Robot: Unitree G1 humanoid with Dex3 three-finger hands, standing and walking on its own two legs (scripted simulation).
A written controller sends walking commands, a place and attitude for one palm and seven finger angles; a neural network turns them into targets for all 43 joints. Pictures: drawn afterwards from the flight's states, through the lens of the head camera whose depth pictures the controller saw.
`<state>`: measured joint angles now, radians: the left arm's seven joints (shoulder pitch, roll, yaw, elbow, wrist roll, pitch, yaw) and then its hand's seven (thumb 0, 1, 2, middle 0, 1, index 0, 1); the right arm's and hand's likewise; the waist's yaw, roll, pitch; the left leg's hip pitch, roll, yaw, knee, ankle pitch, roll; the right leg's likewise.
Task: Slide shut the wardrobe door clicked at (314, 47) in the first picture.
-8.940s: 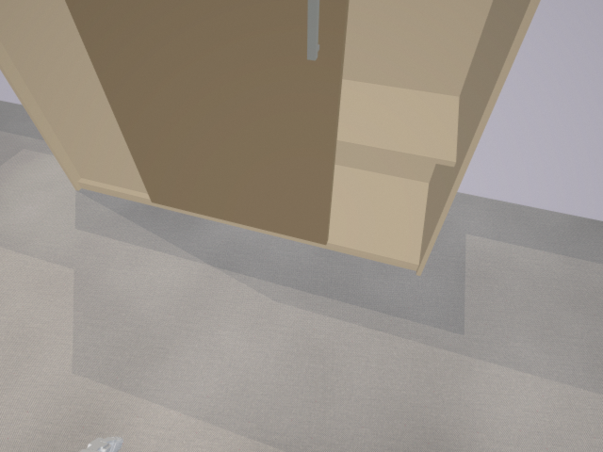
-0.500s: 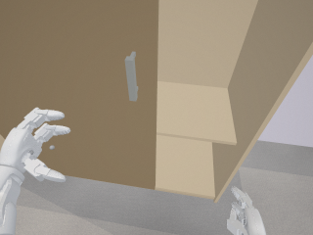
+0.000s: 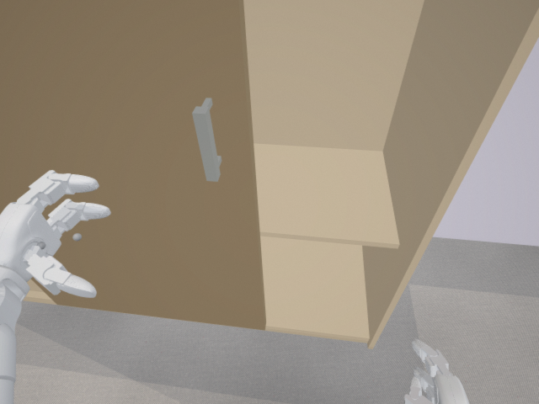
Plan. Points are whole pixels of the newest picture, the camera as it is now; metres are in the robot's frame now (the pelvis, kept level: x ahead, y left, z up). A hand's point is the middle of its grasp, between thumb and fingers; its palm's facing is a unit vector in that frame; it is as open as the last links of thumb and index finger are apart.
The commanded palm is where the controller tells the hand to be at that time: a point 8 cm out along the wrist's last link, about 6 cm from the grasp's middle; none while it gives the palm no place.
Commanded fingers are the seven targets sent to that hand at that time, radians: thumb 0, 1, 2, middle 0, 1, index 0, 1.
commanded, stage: raise the hand with hooked fingers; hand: left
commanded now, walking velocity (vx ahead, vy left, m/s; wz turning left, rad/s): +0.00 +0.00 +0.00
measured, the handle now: (210, 140) +0.51 +0.15 +0.14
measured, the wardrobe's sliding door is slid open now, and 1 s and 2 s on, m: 0.38 0.38 0.38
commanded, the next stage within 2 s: move the hooked fingers beside the handle in 0.22 s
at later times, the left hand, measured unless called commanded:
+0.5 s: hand (94, 227) +0.29 +0.25 +0.16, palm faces +0.03 -1.00 -0.09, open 14.0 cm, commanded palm +0.27 +0.30 +0.16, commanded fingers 0.00 -0.50 0.30 -0.30 -1.20 -0.30 -1.20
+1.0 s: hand (127, 197) +0.35 +0.23 +0.16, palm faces -0.02 -1.00 -0.06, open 14.0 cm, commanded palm +0.32 +0.28 +0.16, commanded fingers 0.00 -0.50 0.30 -0.30 -1.20 -0.30 -1.20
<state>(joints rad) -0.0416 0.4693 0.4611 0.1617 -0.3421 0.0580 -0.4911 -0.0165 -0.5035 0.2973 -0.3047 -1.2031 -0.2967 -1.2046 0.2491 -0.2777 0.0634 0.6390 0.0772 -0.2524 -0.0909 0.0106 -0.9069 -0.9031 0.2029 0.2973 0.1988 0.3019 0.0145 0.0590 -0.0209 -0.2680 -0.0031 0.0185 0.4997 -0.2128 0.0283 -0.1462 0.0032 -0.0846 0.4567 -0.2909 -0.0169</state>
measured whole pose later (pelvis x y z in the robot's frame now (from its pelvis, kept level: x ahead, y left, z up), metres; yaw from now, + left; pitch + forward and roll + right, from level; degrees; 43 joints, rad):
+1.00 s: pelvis +0.01 -0.01 +0.00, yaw -1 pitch +1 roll +0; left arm -0.29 0.44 0.40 0.42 -0.29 0.02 -0.42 -0.02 -0.50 0.30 -0.31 -1.20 -0.30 -1.20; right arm 0.27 -0.28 0.05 0.65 0.08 -0.21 -0.10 0.01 -0.91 -0.90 0.20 0.30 0.20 0.30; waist -0.01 0.06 -0.03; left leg -0.30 0.01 0.03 0.52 -0.23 0.02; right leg -0.19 0.01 -0.07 0.49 -0.31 -0.03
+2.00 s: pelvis +0.01 +0.01 -0.01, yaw -2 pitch +4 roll -1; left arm -0.71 0.47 0.34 0.91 -0.19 -0.11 -0.33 -0.02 -0.50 0.30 -0.30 -1.20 -0.30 -1.20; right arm 0.33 -0.29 0.03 0.69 0.06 -0.10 -0.08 0.01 -0.91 -0.90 0.20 0.30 0.20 0.30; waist -0.08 0.04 -0.04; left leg -0.40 0.01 0.05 0.57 -0.25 0.03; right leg -0.29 0.01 -0.05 0.53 -0.32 -0.01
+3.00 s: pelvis +0.02 +0.00 -0.01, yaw -2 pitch +5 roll -1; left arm -0.65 0.43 0.32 0.83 -0.21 -0.11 -0.30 -0.02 -0.50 0.30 -0.30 -1.20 -0.29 -1.20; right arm 0.36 -0.29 0.02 0.68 0.07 -0.06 -0.07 0.01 -0.91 -0.90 0.20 0.30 0.20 0.30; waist -0.07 0.04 -0.04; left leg -0.40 0.01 0.05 0.58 -0.27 0.03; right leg -0.29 0.01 -0.05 0.53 -0.33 -0.02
